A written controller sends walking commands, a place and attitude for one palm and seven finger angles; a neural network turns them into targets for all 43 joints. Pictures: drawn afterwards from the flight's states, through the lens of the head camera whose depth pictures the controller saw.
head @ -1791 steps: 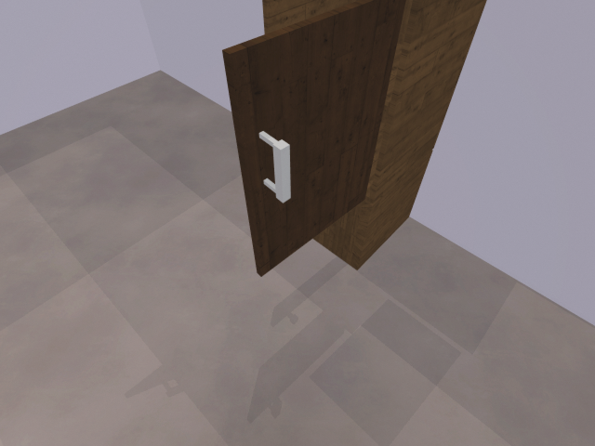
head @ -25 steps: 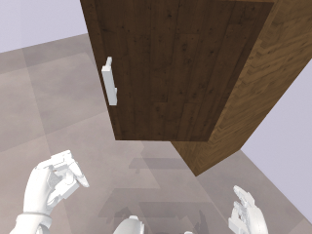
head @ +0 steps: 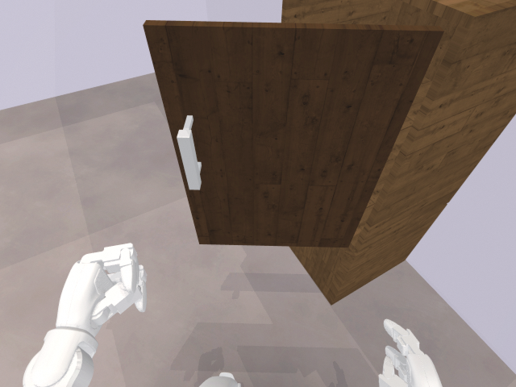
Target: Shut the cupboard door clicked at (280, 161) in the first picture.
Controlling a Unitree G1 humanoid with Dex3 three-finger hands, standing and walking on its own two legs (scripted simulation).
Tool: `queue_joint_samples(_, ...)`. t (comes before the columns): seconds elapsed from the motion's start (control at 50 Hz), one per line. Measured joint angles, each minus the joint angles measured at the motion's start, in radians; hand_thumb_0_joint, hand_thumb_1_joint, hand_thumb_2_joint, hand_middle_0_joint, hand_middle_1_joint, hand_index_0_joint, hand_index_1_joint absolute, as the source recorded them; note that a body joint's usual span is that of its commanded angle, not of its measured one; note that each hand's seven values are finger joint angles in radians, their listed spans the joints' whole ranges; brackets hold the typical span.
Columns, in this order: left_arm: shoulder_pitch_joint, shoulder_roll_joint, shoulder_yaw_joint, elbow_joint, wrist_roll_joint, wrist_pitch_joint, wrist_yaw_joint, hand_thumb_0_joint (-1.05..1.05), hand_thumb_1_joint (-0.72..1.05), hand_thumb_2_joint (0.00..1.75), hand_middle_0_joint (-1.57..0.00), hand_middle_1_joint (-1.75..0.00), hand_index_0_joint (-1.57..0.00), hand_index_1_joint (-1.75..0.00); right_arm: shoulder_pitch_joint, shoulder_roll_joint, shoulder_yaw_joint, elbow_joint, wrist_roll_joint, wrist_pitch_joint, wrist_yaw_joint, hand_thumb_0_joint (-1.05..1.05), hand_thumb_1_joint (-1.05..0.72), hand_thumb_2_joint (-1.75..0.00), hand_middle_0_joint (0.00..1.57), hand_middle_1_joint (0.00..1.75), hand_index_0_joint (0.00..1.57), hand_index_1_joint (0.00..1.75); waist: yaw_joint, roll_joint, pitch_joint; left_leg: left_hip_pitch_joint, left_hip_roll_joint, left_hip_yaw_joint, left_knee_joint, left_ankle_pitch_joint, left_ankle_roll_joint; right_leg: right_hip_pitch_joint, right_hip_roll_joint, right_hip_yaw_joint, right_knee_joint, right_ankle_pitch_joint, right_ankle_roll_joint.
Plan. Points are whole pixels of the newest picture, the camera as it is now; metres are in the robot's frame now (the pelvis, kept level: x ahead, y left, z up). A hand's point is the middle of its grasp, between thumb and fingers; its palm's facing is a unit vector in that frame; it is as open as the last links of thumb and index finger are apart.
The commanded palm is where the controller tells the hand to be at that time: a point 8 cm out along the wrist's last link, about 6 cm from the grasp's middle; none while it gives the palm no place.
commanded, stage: raise the hand and make a fist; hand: left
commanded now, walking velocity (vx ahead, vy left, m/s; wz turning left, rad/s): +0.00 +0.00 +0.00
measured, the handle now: (192, 153) +0.50 +0.17 +0.08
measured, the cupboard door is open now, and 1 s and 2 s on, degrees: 59 59 59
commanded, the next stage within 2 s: bring the fist close to the handle in 0.24 s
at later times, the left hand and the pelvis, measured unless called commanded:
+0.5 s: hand (162, 279) +0.24 +0.15 +0.08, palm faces +0.07 -1.00 -0.05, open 3.1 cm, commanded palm +0.23 +0.21 +0.08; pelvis +0.00 -0.04 -0.01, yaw +0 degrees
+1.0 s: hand (182, 230) +0.33 +0.15 +0.08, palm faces +0.00 -1.00 +0.00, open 3.1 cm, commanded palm +0.31 +0.20 +0.08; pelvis +0.00 -0.01 +0.00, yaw -1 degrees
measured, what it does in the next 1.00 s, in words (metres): stands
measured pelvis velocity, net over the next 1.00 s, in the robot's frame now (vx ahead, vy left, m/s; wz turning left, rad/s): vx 0.00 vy -0.01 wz -0.02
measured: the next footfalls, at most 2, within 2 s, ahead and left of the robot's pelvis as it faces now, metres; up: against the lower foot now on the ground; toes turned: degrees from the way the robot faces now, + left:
none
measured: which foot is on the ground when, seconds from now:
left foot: down 0.00-1.00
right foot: down 0.00-1.00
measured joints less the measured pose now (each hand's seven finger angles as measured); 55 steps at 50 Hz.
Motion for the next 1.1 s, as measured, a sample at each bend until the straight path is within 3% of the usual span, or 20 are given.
queue_joint_samples(0.08, 0.028, -0.003, -0.019, 0.012, 0.010, 0.011, 0.005, 0.01, 0.90, 0.90, -1.30, -1.50, -1.29, -1.50, 0.006, -0.002, -0.010, -0.004, -0.004, -0.003, -0.005, 0.01, -0.90, -0.90, 0.20, 0.30, 0.20, 0.30, -0.004, -0.009, 0.007, 0.006, 0.004, 0.004, -0.011, 0.002, -0.009, -0.004, 0.003, 0.005, 0.005, -0.004, -0.009)
queue_joint_samples(0.18, 0.027, -0.002, 0.005, -0.022, 0.008, -0.086, 0.044, 0.02, 0.90, 0.90, -1.30, -1.50, -1.29, -1.50, -0.004, -0.003, -0.020, 0.010, -0.013, -0.015, 0.001, 0.01, -0.90, -0.90, 0.20, 0.30, 0.20, 0.30, 0.001, -0.013, 0.008, -0.012, 0.010, -0.005, 0.011, -0.008, -0.024, -0.024, 0.010, -0.004, 0.036, -0.021, -0.024)
queue_joint_samples(0.24, 0.012, -0.008, 0.016, -0.018, -0.004, -0.112, 0.031, 0.02, 0.90, 0.90, -1.30, -1.50, -1.29, -1.50, -0.014, -0.006, -0.023, 0.020, -0.010, -0.012, 0.008, 0.01, -0.90, -0.90, 0.20, 0.30, 0.20, 0.30, 0.005, -0.005, 0.000, -0.024, 0.013, -0.011, 0.025, -0.015, -0.031, -0.036, 0.014, -0.010, 0.053, -0.031, -0.031)
queue_joint_samples(0.34, 0.021, -0.019, -0.011, 0.017, -0.015, -0.047, -0.025, 0.01, 0.90, 0.90, -1.30, -1.50, -1.30, -1.50, -0.019, -0.007, -0.024, 0.013, 0.000, 0.004, 0.004, 0.01, -0.90, -0.90, 0.20, 0.30, 0.20, 0.30, 0.008, 0.008, -0.013, -0.016, 0.015, -0.009, 0.018, -0.016, -0.039, -0.035, 0.015, -0.007, 0.056, -0.037, -0.035)
queue_joint_samples(0.42, 0.022, -0.018, -0.019, 0.034, -0.007, -0.031, -0.020, 0.01, 0.90, 0.90, -1.30, -1.50, -1.30, -1.50, -0.018, -0.004, -0.024, 0.006, -0.003, 0.009, -0.006, 0.01, -0.90, -0.90, 0.20, 0.30, 0.20, 0.30, 0.009, 0.001, -0.014, -0.008, 0.017, -0.006, 0.013, -0.016, -0.044, -0.033, 0.016, -0.004, 0.061, -0.041, -0.040)
queue_joint_samples(0.56, -0.127, -0.006, 0.042, 0.109, -0.015, -0.106, 0.000, 0.02, 0.90, 0.90, -1.30, -1.50, -1.30, -1.50, -0.037, -0.007, -0.029, 0.040, 0.001, 0.008, -0.004, 0.01, -0.90, -0.90, 0.20, 0.30, 0.20, 0.30, 0.012, -0.006, -0.008, -0.038, 0.021, -0.017, 0.040, -0.022, -0.051, -0.059, 0.022, -0.015, 0.086, -0.047, -0.047)
queue_joint_samples(0.66, -0.210, -0.002, 0.018, 0.189, -0.018, -0.043, -0.041, 0.01, 0.90, 0.90, -1.30, -1.50, -1.30, -1.50, -0.028, -0.015, -0.028, 0.047, 0.010, 0.018, -0.007, 0.01, -0.91, -0.90, 0.20, 0.30, 0.20, 0.30, 0.006, 0.006, -0.011, -0.030, 0.019, -0.009, 0.023, -0.013, -0.044, -0.053, 0.019, -0.006, 0.067, -0.036, -0.040)
queue_joint_samples(0.72, -0.237, -0.010, 0.007, 0.225, -0.015, -0.014, -0.033, 0.01, 0.90, 0.90, -1.30, -1.50, -1.30, -1.50, -0.020, -0.014, -0.028, 0.046, 0.009, 0.025, -0.008, 0.01, -0.91, -0.90, 0.20, 0.30, 0.20, 0.30, -0.001, 0.004, -0.011, -0.017, 0.018, 0.005, 0.003, -0.006, -0.038, -0.046, 0.017, 0.007, 0.052, -0.026, -0.034)
queue_joint_samples(0.9, -0.359, -0.025, 0.017, 0.300, 0.029, -0.081, 0.055, 0.01, 0.90, 0.90, -1.30, -1.50, -1.30, -1.50, -0.016, -0.003, -0.034, 0.068, 0.000, 0.033, 0.010, 0.01, -0.90, -0.90, 0.20, 0.30, 0.20, 0.30, -0.010, -0.016, -0.001, -0.032, 0.016, 0.016, 0.006, -0.002, -0.025, -0.061, 0.013, 0.018, 0.051, -0.017, -0.025)
queue_joint_samples(1.0, -0.440, -0.029, -0.019, 0.379, 0.049, -0.058, 0.060, 0.01, 0.90, 0.90, -1.30, -1.50, -1.30, -1.50, -0.021, -0.003, -0.028, 0.080, 0.002, 0.044, 0.011, 0.01, -0.90, -0.90, 0.20, 0.30, 0.20, 0.30, -0.015, -0.009, 0.003, -0.044, 0.012, 0.016, 0.009, 0.002, -0.017, -0.068, 0.010, 0.017, 0.045, -0.010, -0.016)
queue_joint_samples(1.1, -0.541, -0.037, -0.015, 0.465, 0.069, -0.043, 0.109, 0.01, 0.90, 0.90, -1.30, -1.50, -1.30, -1.50, -0.029, 0.005, -0.023, 0.088, -0.003, 0.053, 0.012, 0.01, -0.90, -0.90, 0.20, 0.30, 0.20, 0.30, -0.026, -0.015, 0.009, -0.059, 0.012, 0.020, 0.009, 0.007, -0.012, -0.083, 0.008, 0.021, 0.044, -0.002, -0.011)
